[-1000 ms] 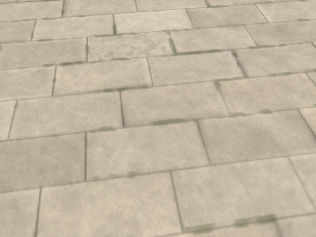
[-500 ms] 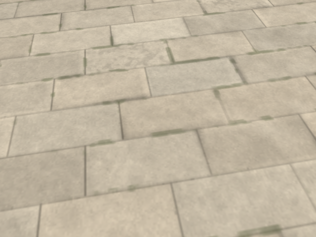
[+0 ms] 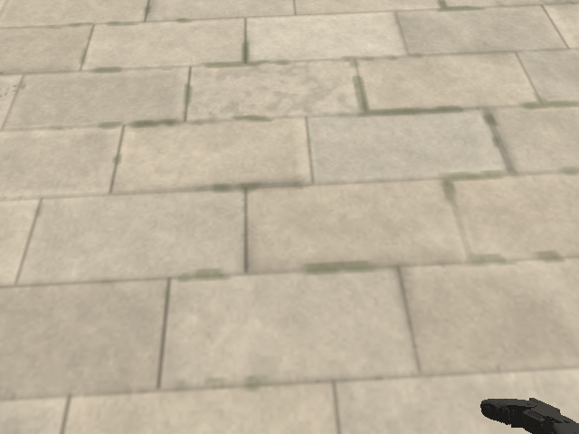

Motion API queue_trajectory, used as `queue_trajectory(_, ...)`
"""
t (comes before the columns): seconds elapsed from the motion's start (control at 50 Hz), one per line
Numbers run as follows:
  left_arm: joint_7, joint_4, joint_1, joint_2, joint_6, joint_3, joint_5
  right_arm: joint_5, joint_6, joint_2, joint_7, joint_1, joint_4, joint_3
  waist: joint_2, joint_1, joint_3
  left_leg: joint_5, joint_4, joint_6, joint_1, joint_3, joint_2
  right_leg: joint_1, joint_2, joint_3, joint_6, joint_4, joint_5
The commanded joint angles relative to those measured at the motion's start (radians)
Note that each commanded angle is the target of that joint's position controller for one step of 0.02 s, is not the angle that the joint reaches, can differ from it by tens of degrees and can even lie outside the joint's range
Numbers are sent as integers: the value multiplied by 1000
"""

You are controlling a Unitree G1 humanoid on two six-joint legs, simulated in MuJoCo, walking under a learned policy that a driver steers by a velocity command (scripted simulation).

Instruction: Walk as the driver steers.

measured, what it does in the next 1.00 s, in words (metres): walks ahead: left foot, then right foot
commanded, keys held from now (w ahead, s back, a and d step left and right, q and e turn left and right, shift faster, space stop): w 0.72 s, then w+q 0.28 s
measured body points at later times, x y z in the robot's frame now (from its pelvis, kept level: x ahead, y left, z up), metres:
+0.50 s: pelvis +0.29 +0.02 +0.01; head +0.32 +0.01 +0.46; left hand +0.49 +0.25 -0.09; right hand +0.26 -0.25 -0.13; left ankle +0.19 +0.11 -0.73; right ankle +0.49 -0.14 -0.69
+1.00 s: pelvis +0.58 -0.03 +0.02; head +0.60 -0.02 +0.47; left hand +0.57 +0.24 -0.12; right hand +0.76 -0.27 -0.10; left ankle +0.76 +0.15 -0.67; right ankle +0.50 -0.12 -0.73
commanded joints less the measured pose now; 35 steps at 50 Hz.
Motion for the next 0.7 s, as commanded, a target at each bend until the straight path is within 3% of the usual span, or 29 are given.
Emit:
queue_trajectory(0.02, 7, -45, -29, 197, 13, 44, 7, 2, -14, -154, 0, 108, -30, -56, -150, -158, -52, -73, 7, 55, 236, 34, -65, -53, -268, 52, -109, 239, 1007)
queue_trajectory(0.04, 6, -56, -42, 183, 21, 38, 14, 5, -8, -194, -8, 281, 23, -79, -143, -239, -154, -61, 4, 84, 472, 35, -68, -138, -223, 23, -80, 450, 1025)
queue_trajectory(0.06, 3, -80, -16, 140, 20, 20, 32, -8, -1, -262, -20, 453, 58, -96, -15, -272, -296, -118, 31, 145, 796, -213, 134, -392, -157, -1, -57, 776, 669)
queue_trajectory(0.08, -15, -72, 131, -25, -5, -21, 16, -19, -1, -290, -9, 494, 84, -97, 273, -173, -455, -411, -149, 316, 1069, -746, 354, -742, 49, 77, -7, 1114, -152)
queue_trajectory(0.1, -21, -75, 29, 96, -35, 5, -15, -13, -5, -191, -8, 447, 79, -71, 158, -209, -358, -494, -256, 263, 991, -790, 315, -847, 5, 189, -34, 1226, -190)
queue_trajectory(0.12, -22, -118, -83, 154, -53, 22, -41, -12, -13, -160, -11, 347, 63, -61, 113, -185, -190, -418, -275, 220, 834, -626, 293, -909, -45, 154, -51, 1236, -103)
queue_trajectory(0.14, -13, -131, -136, 157, -61, 23, -37, -18, -21, -142, -9, 260, 45, -54, -1, -149, -119, -273, -302, 200, 667, -502, 263, -860, -102, 134, -53, 1186, 0)
queue_trajectory(0.16, -5, -132, -155, 153, -56, 33, -22, -29, -27, -118, -5, 217, 41, -48, -23, -116, -72, -157, -323, 188, 542, -401, 228, -811, -136, 121, -48, 1132, 56)
queue_trajectory(0.18, -3, -130, -127, 133, -43, 35, -14, -39, -31, -95, -2, 203, 47, -41, 5, -80, -70, -116, -350, 178, 472, -335, 197, -745, -165, 130, -47, 1099, 89)
queue_trajectory(0.2, -2, -129, -110, 109, -30, 34, -12, -37, -32, -83, 1, 206, 55, -38, 22, -65, -63, -103, -375, 182, 436, -297, 181, -720, -173, 125, -43, 1067, 96)
queue_trajectory(0.24, 1, -143, -131, 92, -11, 34, -9, -29, -34, -100, -6, 239, 78, -40, 29, -54, -23, -78, -416, 193, 382, -238, 172, -741, -190, 107, -27, 994, 109)
queue_trajectory(0.32, 1, -210, -299, 104, -9, 38, 9, -28, -24, -146, -36, 315, 101, -50, 6, -90, 26, -34, -449, 188, 417, -177, 161, -877, -198, 88, 16, 759, 314)
queue_trajectory(0.4, -15, -252, -449, 80, -22, 24, 2, -16, -15, -161, -48, 389, 121, -51, 10, -140, 37, -7, -444, 147, 447, -95, 122, -814, -141, 32, 19, 500, 494)
queue_trajectory(0.48, -39, -297, -553, 87, -29, 17, -9, -9, 5, -165, -50, 465, 157, -55, 14, -168, 59, 18, -389, 142, 603, -103, 179, -851, -118, 35, 0, 396, 453)
queue_trajectory(0.54, -55, -310, -531, 124, -37, 28, -11, -8, 23, -183, -56, 455, 160, -65, 39, -126, 28, 173, -299, 116, 704, -114, 224, -797, -93, 31, -40, 354, 336)
queue_trajectory(0.56, -56, -297, -468, 149, -39, 40, -11, -9, 29, -193, -57, 433, 153, -68, 57, -85, -14, 334, -224, 103, 710, -102, 216, -696, -63, 6, -58, 346, 304)
queue_trajectory(0.58, -52, -254, -326, 186, -38, 63, -9, -12, 35, -182, -57, 413, 145, -63, 53, -11, -98, 462, -61, 81, 680, -66, 171, -507, -31, -21, -86, 328, 313)
queue_trajectory(0.6, -43, -205, -134, 248, -37, 86, 1, -24, 36, -149, -58, 415, 125, -47, 11, 58, -239, 339, 196, 49, 516, -28, 119, -204, -124, 79, -140, 372, 331)
queue_trajectory(0.62, -39, -177, -10, 351, -29, 112, 15, -30, 15, -27, -45, 537, 111, -10, -227, 20, -393, -123, 603, -31, 88, 10, -56, 205, -384, 543, -309, 323, 182)
queue_trajectory(0.64, -42, -174, -6, 268, -26, 87, 7, -12, -12, -60, -40, 517, 126, -14, -250, 35, -443, -578, 757, -25, -65, -136, -95, 248, -431, 787, -337, 169, 78)
queue_trajectory(0.66, -41, -189, -101, 212, -28, 68, 0, 18, -30, -154, -36, 417, 98, -40, -199, 23, -274, -533, 815, -2, -158, -154, -28, 118, -392, 637, -274, 153, 54)
queue_trajectory(0.68, -39, -214, -192, 177, -29, 57, 3, 24, -36, -161, -40, 351, 81, -41, -133, -5, -174, -435, 778, 7, -147, -125, 31, -41, -352, 492, -239, 130, 120)
queue_trajectory(0.7, -43, -222, -254, 145, -31, 47, 10, 10, -33, -151, -47, 318, 79, -46, -83, -35, -99, -363, 707, 3, -106, -107, 68, -187, -312, 390, -221, 92, 204)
